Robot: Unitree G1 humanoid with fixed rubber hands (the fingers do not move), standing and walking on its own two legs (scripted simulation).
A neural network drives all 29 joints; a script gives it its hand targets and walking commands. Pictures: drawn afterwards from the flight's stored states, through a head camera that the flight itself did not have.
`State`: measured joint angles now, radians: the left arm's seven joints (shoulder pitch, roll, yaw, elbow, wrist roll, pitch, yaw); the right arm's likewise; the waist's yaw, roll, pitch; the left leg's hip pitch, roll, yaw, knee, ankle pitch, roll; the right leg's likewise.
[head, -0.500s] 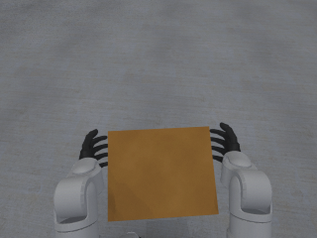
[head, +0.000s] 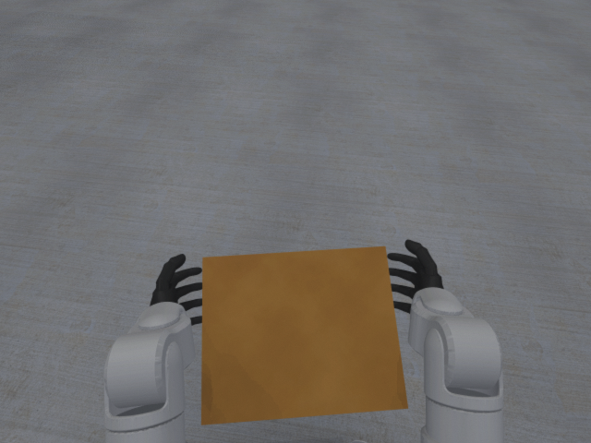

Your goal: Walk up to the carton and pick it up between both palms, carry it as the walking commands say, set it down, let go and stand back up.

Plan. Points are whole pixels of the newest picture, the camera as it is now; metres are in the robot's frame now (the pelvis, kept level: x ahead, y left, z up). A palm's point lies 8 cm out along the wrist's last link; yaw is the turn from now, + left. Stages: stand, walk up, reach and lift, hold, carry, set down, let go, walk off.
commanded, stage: carry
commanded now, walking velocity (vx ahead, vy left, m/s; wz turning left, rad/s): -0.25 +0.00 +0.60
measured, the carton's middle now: (298, 328) +0.28 +0.01 +0.01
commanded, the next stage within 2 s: none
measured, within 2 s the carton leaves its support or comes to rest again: neither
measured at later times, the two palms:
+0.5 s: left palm out of the picture +0.06 +0.16 +0.09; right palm (456, 422) +0.13 -0.14 +0.11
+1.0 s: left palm out of the picture -0.20 +0.15 +0.07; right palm out of the picture -0.04 -0.12 +0.09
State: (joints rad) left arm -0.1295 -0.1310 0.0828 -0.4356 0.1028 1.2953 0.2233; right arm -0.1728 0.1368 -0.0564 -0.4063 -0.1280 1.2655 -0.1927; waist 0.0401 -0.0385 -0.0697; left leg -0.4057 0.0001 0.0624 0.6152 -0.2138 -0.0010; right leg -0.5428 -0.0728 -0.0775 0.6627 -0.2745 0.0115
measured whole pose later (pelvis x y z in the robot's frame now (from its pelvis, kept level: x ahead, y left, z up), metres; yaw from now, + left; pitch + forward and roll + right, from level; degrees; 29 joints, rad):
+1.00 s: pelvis -0.35 -0.12 +0.00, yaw +30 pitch +4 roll +1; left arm -0.10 -0.13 0.08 -0.48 0.11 1.21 0.21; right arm -0.16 0.14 -0.05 -0.44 -0.09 1.20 -0.19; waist -0.04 -0.07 0.00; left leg -0.47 0.00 0.08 0.68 -0.27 0.03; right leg -0.57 -0.17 -0.13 0.94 -0.53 0.06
